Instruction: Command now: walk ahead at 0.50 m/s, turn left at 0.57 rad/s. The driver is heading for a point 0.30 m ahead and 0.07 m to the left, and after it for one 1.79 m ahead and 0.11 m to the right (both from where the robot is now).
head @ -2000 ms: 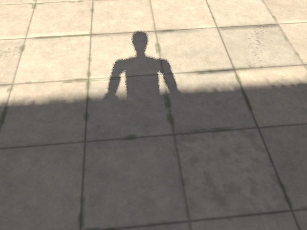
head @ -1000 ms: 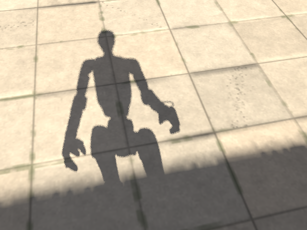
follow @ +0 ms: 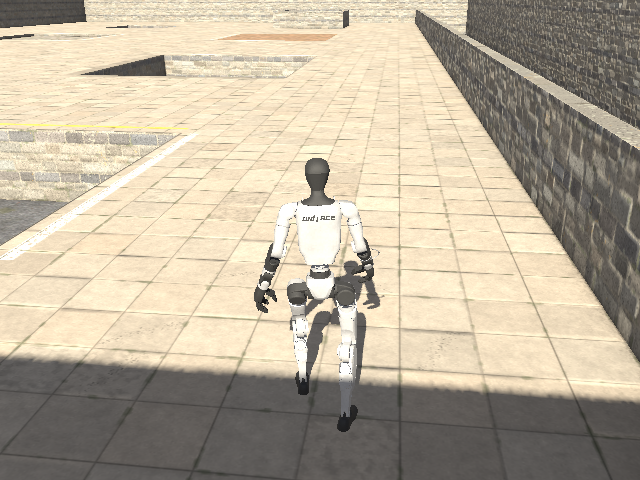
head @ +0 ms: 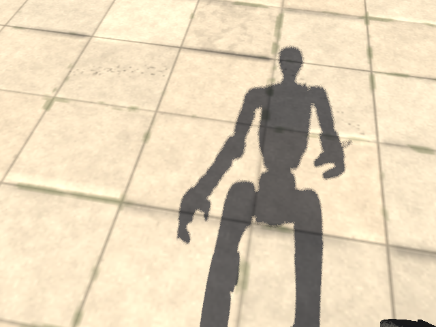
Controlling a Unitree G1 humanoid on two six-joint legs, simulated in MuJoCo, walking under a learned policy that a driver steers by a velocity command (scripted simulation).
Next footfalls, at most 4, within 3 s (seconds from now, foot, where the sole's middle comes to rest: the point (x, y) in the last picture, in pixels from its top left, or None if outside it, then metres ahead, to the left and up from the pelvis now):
0.46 right None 0.42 -0.05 -0.75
0.84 left None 0.32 0.16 -0.75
1.28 right None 0.30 -0.10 -0.75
1.66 left None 0.36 0.13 -0.75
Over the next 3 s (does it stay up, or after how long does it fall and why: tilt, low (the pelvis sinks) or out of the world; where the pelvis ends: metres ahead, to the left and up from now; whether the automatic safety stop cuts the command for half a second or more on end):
stays up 0.57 -0.07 0.01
